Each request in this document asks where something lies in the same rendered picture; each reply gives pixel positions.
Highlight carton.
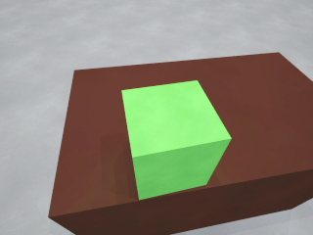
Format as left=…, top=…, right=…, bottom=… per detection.
left=121, top=80, right=232, bottom=201

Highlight pedestal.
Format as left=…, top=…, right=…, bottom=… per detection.
left=48, top=52, right=313, bottom=235

